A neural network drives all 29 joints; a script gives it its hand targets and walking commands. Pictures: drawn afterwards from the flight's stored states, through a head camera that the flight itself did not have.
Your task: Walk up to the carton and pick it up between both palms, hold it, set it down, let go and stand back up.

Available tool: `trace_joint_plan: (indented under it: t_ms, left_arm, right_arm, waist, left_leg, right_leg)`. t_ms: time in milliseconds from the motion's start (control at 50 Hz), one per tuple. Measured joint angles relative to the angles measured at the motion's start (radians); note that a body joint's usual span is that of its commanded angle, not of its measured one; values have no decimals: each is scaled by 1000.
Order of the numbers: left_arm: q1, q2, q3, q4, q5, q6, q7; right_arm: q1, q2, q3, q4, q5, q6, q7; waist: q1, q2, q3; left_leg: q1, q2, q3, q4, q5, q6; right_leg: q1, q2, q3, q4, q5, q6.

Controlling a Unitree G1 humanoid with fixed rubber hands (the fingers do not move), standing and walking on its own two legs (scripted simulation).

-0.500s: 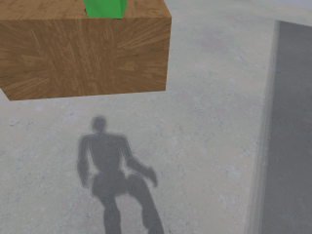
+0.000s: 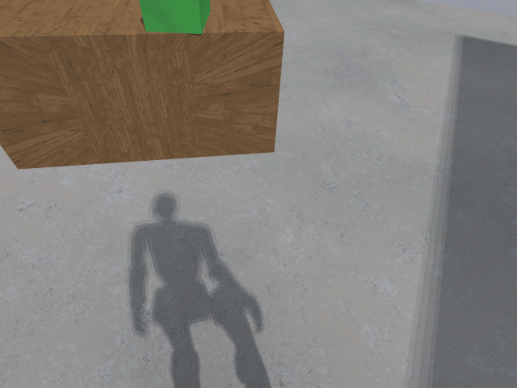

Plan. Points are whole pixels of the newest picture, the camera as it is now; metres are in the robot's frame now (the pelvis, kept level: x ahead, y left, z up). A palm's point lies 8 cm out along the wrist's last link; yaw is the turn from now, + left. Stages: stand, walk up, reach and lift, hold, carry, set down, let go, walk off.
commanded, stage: stand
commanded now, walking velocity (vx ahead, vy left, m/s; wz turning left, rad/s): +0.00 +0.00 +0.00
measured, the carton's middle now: (177, 1) +1.64 +0.35 +0.01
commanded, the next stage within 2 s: walk up in 1.16 s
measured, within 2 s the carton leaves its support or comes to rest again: neither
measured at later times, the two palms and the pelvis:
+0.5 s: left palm out of the picture -0.03 +0.20 -0.15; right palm out of the picture -0.03 -0.20 -0.15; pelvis -0.01 +0.00 +0.00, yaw +0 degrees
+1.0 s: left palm out of the picture -0.05 +0.20 -0.15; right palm out of the picture -0.04 -0.20 -0.15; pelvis -0.02 +0.00 +0.00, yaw +0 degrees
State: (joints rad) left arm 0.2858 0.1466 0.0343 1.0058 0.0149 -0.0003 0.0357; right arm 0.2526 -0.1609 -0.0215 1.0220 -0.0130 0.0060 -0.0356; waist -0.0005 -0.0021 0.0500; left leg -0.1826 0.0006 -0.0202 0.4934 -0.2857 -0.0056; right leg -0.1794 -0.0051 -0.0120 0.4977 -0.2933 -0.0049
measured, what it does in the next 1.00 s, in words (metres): stands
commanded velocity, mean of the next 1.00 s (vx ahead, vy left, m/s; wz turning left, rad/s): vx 0.00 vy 0.00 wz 0.00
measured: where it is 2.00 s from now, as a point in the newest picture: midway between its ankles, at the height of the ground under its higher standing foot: outside the picture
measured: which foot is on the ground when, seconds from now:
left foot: down 0.00-1.00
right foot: down 0.00-1.00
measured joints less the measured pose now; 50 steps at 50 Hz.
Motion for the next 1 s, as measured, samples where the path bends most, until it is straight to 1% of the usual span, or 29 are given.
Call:
trace_joint_plan:
  t_ms: [200, 400, 640, 1000]
  left_arm:
    - [5, -27, -8, 88, -2, -3, 3]
    - [9, -45, -18, 137, -2, -4, 6]
    - [16, -50, -26, 157, -1, -5, 7]
    - [28, -51, -30, 156, -2, -7, 6]
  right_arm:
    - [9, 27, 6, 86, 2, -3, -3]
    - [17, 47, 14, 131, 2, -4, -6]
    - [25, 55, 19, 146, 1, -3, -7]
    - [37, 56, 21, 141, 2, -5, -5]
  waist:
    - [1, -1, 8]
    - [1, -1, 9]
    - [2, -1, 4]
    - [3, -1, -5]
  left_leg:
    - [23, 0, 1, -34, 21, 0]
    - [26, 0, 2, -47, 34, -1]
    - [16, -1, 4, -48, 44, 0]
    - [-2, -1, 5, -48, 52, -1]
  right_leg:
    - [22, 0, 1, -32, 20, 1]
    - [23, -1, 2, -42, 33, 1]
    - [11, -1, 3, -42, 42, 2]
    - [-7, -1, 5, -40, 50, 2]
